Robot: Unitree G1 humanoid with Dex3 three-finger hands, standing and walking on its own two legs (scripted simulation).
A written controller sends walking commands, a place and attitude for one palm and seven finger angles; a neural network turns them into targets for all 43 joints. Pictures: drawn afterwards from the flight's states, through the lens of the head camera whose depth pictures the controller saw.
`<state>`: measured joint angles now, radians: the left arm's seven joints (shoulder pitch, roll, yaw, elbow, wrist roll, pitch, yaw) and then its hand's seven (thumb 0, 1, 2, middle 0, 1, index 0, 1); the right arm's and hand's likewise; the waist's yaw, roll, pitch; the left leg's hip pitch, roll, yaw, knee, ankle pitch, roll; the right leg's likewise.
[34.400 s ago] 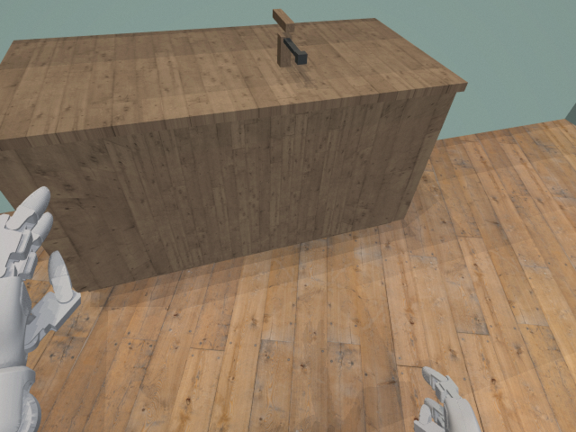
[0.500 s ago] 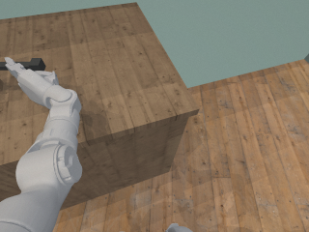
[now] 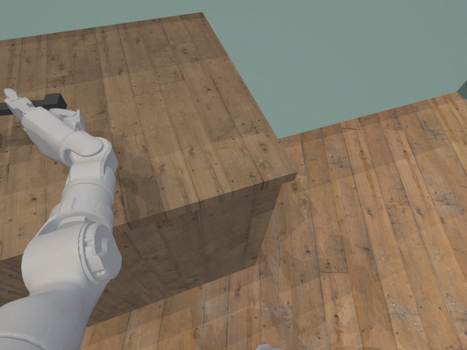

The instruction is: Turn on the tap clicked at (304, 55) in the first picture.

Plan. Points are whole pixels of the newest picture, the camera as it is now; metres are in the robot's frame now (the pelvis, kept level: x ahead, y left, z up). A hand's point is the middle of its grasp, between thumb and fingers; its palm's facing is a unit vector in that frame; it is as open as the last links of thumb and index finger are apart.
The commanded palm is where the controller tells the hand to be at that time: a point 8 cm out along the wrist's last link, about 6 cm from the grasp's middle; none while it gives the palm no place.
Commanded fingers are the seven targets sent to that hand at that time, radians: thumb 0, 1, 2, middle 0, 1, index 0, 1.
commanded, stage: lift the hand up off the lever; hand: left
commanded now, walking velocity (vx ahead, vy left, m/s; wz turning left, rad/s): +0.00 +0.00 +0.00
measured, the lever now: (55, 105) +0.54 +0.28 +0.11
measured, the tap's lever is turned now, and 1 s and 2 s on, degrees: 79 79 79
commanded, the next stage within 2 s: none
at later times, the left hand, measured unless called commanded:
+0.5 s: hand (74, 113) +0.50 +0.23 +0.13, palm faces +0.79 -0.60 -0.08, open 7.8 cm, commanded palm +0.44 +0.24 +0.13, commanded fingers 0.00 0.90 0.90 -0.15 -0.15 -0.15 -0.15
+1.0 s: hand (64, 109) +0.48 +0.23 +0.15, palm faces +0.79 -0.61 -0.08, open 7.8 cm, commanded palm +0.42 +0.25 +0.15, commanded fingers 0.00 0.90 0.90 -0.15 -0.15 -0.15 -0.15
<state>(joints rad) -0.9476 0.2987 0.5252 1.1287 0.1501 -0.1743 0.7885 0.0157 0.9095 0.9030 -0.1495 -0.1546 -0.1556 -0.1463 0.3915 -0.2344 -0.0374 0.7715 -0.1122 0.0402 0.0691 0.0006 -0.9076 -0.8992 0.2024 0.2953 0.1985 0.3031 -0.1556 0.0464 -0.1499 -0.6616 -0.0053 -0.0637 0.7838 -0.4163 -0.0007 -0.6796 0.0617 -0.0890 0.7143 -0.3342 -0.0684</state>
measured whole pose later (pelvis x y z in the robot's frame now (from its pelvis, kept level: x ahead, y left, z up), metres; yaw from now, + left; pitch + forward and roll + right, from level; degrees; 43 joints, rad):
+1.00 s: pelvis -0.01 +0.00 +0.01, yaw +1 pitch +12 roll -1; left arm -0.95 0.24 0.48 1.04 0.12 -0.06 0.79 0.01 0.90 0.90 -0.15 -0.15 -0.16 -0.15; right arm 0.33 -0.24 -0.04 0.79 -0.09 0.03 0.03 0.00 -0.91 -0.90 0.20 0.30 0.20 0.30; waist -0.12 0.04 -0.12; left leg -0.54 -0.02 -0.07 0.69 -0.36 0.00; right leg -0.56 0.05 -0.09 0.64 -0.29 -0.06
